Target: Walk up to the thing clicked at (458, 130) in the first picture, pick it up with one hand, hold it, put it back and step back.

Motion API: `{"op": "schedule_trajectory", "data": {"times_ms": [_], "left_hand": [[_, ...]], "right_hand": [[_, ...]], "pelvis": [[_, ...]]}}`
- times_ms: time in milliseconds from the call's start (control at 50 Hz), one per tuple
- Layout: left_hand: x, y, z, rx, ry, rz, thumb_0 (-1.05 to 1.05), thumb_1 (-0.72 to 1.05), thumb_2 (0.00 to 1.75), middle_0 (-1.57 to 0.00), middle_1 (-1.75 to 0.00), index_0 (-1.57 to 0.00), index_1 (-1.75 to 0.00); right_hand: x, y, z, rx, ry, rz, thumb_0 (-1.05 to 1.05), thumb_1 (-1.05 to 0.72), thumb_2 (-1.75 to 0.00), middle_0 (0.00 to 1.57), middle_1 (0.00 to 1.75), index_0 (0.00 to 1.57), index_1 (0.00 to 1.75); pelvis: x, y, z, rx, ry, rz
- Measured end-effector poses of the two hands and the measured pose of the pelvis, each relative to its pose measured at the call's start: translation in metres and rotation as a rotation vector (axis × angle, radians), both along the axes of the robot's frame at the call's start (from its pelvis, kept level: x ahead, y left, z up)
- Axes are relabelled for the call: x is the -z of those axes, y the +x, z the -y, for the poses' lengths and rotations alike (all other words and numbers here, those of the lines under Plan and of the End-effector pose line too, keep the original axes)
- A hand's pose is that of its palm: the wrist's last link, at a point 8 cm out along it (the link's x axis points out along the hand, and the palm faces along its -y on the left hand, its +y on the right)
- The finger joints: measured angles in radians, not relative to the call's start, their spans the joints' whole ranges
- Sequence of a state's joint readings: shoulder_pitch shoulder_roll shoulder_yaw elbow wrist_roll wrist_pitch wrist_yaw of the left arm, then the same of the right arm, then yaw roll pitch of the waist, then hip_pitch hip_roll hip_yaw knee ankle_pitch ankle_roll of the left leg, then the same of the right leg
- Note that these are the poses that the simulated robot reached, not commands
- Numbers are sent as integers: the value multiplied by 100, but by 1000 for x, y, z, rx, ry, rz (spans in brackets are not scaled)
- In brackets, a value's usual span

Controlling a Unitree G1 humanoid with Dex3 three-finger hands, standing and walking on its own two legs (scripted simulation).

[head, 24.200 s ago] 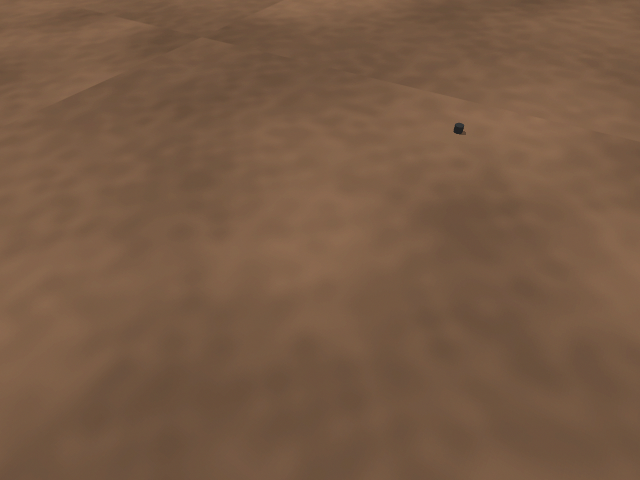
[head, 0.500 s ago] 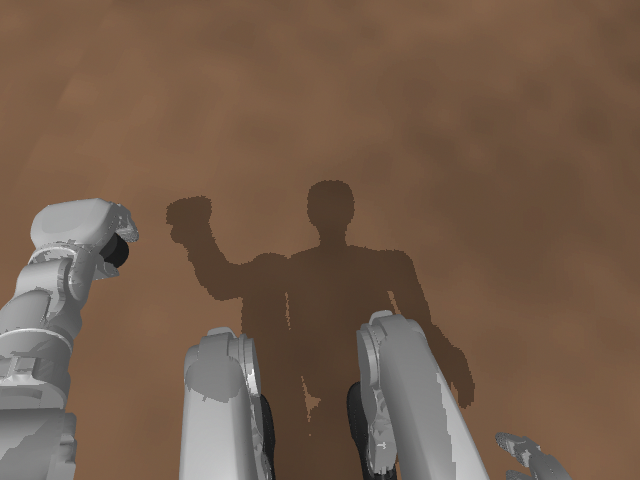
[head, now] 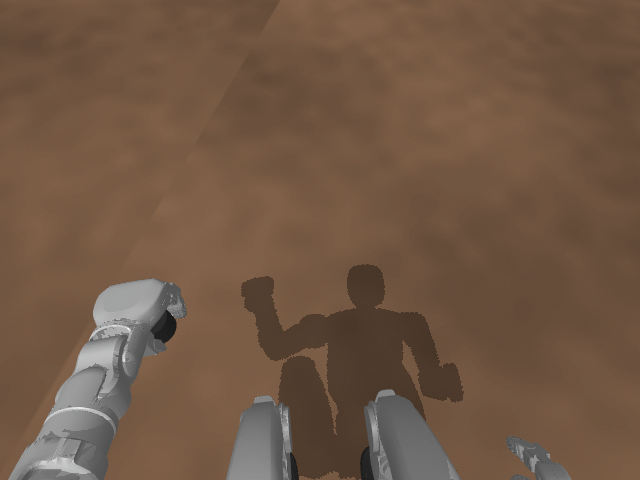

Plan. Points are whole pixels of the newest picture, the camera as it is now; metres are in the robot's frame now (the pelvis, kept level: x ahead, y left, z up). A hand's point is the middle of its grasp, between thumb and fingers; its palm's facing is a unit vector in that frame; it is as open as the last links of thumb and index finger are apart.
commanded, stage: lift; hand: left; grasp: from above
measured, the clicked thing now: (153, 323) +0.38 +0.26 -0.11
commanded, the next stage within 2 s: hold in 0.64 s
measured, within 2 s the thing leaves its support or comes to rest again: neither
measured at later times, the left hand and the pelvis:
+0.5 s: hand (131, 285) +0.37 +0.23 +0.04, palm faces -0.42 -0.08 -0.90, open 6.9 cm; pelvis +0.05 +0.00 +0.11, yaw +1 degrees
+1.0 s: hand (119, 253) +0.38 +0.23 +0.09, palm faces -0.43 -0.07 -0.90, open 6.8 cm; pelvis +0.07 +0.00 +0.15, yaw +1 degrees
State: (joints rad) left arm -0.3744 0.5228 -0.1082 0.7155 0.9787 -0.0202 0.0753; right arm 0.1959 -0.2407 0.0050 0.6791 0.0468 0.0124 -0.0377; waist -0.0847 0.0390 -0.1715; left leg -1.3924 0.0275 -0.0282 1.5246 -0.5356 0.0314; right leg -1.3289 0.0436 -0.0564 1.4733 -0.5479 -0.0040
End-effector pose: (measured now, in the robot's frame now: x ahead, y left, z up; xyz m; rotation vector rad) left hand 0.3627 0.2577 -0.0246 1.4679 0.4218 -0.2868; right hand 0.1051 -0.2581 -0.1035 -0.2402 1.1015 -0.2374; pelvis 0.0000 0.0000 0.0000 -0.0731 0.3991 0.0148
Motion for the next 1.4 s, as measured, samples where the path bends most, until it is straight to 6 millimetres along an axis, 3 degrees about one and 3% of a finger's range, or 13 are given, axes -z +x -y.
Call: {"op": "schedule_trajectory", "data": {"times_ms": [220,580,1040,1400], "left_hand": [[-63,-5,3,-5,19,-17,0,37,31,-78,-46,-93,-48],[-128,16,22,-33,16,-2,1,37,33,-77,-48,-93,-49],[-175,26,29,-7,20,3,0,37,31,-78,-47,-94,-47],[-196,16,29,19,23,4,1,37,31,-79,-47,-95,-47]], "right_hand": [[-63,7,-1,21,4,45,1,-91,-91,20,30,20,30],[-118,26,0,45,31,41,1,-91,-91,20,30,20,30],[-148,68,6,39,47,98,1,-91,-90,20,30,20,30],[-161,81,0,24,64,133,1,-91,-90,20,30,20,30]], "pelvis": [[-63,20,-3,-7,16,89],[-124,52,-2,5,43,185],[-154,76,1,6,60,259],[-164,74,-1,9,66,310]]}}
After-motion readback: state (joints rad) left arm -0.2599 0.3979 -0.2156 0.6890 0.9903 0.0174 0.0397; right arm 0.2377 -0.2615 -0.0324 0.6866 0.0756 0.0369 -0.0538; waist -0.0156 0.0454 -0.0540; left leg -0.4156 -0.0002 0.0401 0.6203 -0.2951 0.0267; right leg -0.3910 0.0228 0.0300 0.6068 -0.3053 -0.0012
